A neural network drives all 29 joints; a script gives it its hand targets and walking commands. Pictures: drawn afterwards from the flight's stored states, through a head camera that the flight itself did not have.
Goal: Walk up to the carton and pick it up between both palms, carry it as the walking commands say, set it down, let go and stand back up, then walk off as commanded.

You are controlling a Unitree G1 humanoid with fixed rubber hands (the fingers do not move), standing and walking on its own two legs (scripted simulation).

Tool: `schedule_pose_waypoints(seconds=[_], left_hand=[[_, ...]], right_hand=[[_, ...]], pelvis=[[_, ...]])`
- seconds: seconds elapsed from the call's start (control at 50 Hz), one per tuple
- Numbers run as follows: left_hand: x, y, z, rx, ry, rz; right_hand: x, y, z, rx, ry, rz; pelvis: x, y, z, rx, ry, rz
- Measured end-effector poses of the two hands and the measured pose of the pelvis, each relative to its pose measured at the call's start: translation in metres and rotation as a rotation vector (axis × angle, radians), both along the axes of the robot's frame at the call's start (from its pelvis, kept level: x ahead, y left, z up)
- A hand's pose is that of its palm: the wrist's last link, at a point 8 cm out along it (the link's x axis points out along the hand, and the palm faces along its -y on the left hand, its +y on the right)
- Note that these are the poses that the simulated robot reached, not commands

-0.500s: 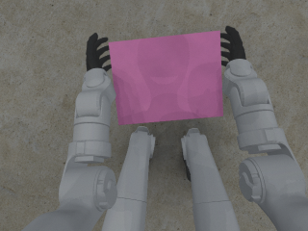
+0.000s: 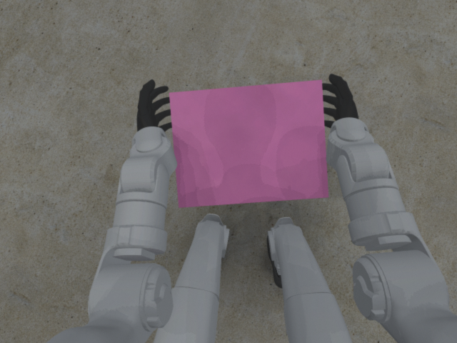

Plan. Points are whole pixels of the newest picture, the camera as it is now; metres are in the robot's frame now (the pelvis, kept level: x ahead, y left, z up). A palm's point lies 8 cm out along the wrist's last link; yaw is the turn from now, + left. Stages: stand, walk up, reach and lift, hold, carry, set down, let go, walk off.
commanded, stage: reach and lift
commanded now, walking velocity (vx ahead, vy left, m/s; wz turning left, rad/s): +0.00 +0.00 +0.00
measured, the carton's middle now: (246, 147) +0.42 +0.02 -0.13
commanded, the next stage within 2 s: none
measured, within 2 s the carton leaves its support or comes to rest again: neither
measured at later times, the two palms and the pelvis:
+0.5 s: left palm (121, 99) +0.42 +0.17 +0.08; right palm (383, 94) +0.43 -0.14 +0.07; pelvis +0.08 +0.01 +0.06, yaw +0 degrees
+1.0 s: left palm (84, 77) +0.41 +0.18 +0.14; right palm (405, 66) +0.43 -0.13 +0.13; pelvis +0.15 +0.00 +0.11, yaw +1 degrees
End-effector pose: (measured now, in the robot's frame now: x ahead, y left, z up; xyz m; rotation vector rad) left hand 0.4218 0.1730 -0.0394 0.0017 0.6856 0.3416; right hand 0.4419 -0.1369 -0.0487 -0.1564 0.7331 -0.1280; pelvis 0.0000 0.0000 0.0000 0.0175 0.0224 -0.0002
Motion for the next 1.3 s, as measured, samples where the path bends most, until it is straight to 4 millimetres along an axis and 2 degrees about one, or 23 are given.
schedule_pose_waypoints(seconds=[0.12,0.22,0.34,0.42,0.52,0.6,0.74,0.92,1.0,1.12,1.3], left_hand=[[-0.004,0.002,0.023,-0.001,-0.010,0.003],[-0.007,0.004,0.043,-0.004,0.006,0.005],[-0.014,0.003,0.078,-0.007,0.035,0.003],[-0.012,-0.001,0.104,-0.015,0.024,-0.001],[-0.004,-0.004,0.125,-0.019,0.000,-0.011],[-0.002,-0.002,0.133,-0.029,0.001,-0.016],[-0.012,0.003,0.141,-0.038,0.024,0.004],[-0.015,0.007,0.171,-0.018,0.006,-0.010],[-0.012,0.005,0.182,-0.008,-0.005,-0.037],[-0.010,0.003,0.188,-0.020,-0.006,-0.069],[-0.013,-0.001,0.189,-0.044,0.001,-0.133]], right_hand=[[-0.004,0.002,0.021,0.008,-0.009,-0.004],[-0.008,0.004,0.042,0.020,0.008,-0.017],[-0.015,0.003,0.077,0.038,0.039,-0.038],[-0.017,-0.001,0.103,0.046,0.028,-0.054],[-0.012,-0.004,0.125,0.040,0.001,-0.059],[-0.008,-0.003,0.133,0.041,-0.013,-0.056],[-0.007,0.003,0.145,0.050,-0.019,-0.035],[-0.013,0.007,0.170,0.049,-0.037,-0.029],[-0.015,0.005,0.181,0.046,-0.041,-0.029],[-0.017,-0.001,0.192,0.032,-0.039,-0.025],[-0.023,-0.009,0.189,0.042,-0.015,-0.038]], pelvis=[[0.002,0.004,0.013,-0.006,-0.012,0.003],[0.012,0.007,0.022,-0.010,0.042,0.008],[0.042,0.011,0.040,-0.017,0.156,0.018],[0.061,0.013,0.054,-0.013,0.132,0.016],[0.081,0.013,0.066,-0.002,0.091,0.000],[0.097,0.013,0.076,0.002,0.074,-0.009],[0.124,0.010,0.092,0.000,0.053,-0.011],[0.146,0.002,0.105,-0.002,-0.012,0.003],[0.150,0.001,0.107,-0.003,-0.054,0.010],[0.149,0.001,0.107,-0.003,-0.108,0.004],[0.141,0.007,0.107,-0.008,-0.131,0.001]])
